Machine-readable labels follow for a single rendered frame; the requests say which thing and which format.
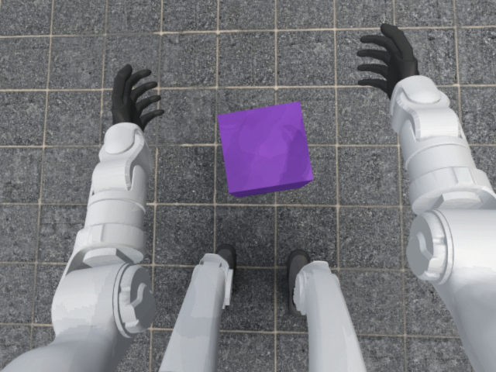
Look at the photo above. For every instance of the carton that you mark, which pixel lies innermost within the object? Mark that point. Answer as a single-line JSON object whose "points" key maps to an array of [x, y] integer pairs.
{"points": [[265, 150]]}

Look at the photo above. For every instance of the left robot forearm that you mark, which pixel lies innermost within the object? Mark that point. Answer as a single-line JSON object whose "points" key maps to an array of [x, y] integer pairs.
{"points": [[113, 229]]}

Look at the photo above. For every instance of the robot left upper arm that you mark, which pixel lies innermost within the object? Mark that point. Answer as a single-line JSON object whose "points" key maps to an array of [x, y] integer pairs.
{"points": [[97, 313]]}

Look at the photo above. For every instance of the robot right upper arm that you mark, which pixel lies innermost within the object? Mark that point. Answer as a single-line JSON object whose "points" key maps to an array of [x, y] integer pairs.
{"points": [[455, 251]]}

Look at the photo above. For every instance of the right robot forearm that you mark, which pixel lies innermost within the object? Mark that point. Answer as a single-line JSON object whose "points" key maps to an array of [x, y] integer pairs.
{"points": [[436, 153]]}

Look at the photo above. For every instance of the robot left foot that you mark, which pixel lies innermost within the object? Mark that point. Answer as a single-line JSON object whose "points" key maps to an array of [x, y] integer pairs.
{"points": [[228, 252]]}

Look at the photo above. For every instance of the right robot thigh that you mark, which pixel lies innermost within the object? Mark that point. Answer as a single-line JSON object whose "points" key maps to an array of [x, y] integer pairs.
{"points": [[332, 341]]}

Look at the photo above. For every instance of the robot left hand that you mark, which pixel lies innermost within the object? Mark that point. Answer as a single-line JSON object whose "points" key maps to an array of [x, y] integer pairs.
{"points": [[124, 107]]}

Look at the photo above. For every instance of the robot right hand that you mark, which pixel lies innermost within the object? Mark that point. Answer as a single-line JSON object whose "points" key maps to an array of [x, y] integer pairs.
{"points": [[399, 59]]}

